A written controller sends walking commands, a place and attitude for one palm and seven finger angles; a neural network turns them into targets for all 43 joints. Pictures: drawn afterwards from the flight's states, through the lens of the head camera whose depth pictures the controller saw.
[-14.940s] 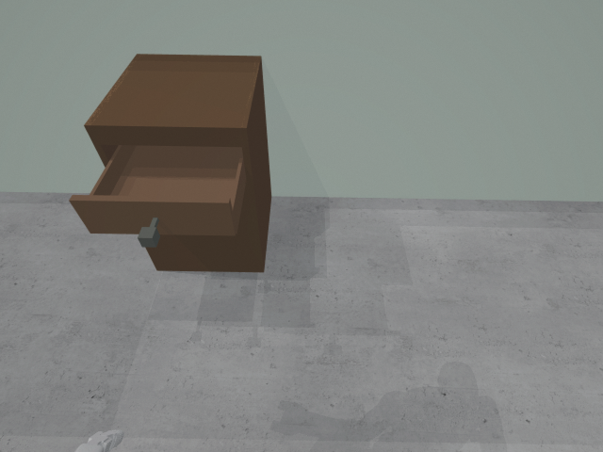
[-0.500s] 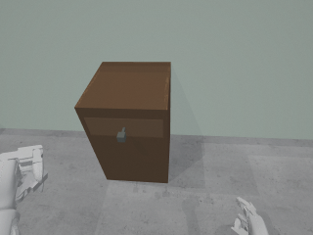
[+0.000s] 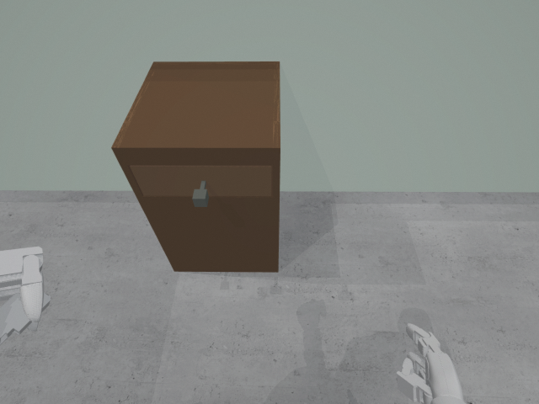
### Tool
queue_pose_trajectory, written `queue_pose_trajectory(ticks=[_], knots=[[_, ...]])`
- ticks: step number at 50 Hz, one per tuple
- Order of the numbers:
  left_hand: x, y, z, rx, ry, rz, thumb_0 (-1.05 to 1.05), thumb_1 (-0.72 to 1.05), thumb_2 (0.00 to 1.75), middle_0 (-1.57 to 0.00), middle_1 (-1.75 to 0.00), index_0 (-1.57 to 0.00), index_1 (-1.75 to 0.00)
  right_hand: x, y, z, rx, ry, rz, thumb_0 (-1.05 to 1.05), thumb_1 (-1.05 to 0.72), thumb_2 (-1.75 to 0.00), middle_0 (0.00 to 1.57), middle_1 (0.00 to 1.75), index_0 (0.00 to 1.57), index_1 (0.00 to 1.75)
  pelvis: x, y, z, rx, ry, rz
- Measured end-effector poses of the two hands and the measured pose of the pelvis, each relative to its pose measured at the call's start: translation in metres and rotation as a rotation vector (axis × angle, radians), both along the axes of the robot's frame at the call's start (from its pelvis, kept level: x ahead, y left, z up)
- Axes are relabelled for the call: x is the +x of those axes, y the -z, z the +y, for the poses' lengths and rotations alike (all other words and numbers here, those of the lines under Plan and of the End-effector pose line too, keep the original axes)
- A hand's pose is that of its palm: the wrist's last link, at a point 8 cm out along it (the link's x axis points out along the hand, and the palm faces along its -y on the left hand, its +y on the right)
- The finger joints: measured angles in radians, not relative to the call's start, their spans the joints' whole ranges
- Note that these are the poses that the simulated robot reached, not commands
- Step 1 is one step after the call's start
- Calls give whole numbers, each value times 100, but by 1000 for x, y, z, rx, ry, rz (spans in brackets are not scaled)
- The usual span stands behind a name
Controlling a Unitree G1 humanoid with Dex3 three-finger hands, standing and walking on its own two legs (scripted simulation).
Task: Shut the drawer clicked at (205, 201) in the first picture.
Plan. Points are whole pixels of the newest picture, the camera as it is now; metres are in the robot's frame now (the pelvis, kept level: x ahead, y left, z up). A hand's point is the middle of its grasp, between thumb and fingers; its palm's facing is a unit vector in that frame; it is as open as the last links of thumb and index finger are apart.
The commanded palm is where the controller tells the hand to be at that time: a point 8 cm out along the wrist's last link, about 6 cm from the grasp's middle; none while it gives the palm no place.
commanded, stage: step back with the hand held close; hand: left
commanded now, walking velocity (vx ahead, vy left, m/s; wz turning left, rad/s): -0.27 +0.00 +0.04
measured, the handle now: (201, 192) +0.66 +0.24 -0.21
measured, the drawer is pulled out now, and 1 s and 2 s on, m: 0.00 0.00 0.00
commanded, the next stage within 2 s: stop stepping back and stand still in 0.60 s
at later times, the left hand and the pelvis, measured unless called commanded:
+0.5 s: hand out of the picture +0.09 +0.25 +0.17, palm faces +0.39 -0.75 -0.53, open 3.3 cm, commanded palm +0.02 +0.29 +0.18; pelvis -0.09 +0.00 -0.01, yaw +5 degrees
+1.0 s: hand out of the picture +0.00 +0.21 +0.17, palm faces +0.32 -0.83 -0.45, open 3.2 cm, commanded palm -0.05 +0.26 +0.18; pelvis -0.19 -0.01 +0.00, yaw -2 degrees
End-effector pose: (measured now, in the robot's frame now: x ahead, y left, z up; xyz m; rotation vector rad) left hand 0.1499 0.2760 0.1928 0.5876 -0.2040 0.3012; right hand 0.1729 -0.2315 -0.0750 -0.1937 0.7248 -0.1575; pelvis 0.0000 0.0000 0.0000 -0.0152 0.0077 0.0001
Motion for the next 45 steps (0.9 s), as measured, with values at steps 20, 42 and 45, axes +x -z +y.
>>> queue_pose_trajectory(ticks=[20,42,45], knots=[[-73,0,13,71,-19,-115,2,89,89,-141,-160,-140,-160,-73,11,11,-36,-73,18,2,-90,-90,20,30,20,30,-65,14,-1,-21,-104,31],[-150,13,-19,-10,101,-24,2,89,89,-141,-160,-140,-160,-154,-8,6,18,-51,-105,1,-90,-90,20,30,20,30,-168,12,-9,10,38,19],[-169,10,-32,-12,117,-23,2,89,89,-141,-160,-140,-160,-186,1,-7,12,-25,-44,1,-90,-90,20,30,20,30,-184,12,-14,2,33,7]])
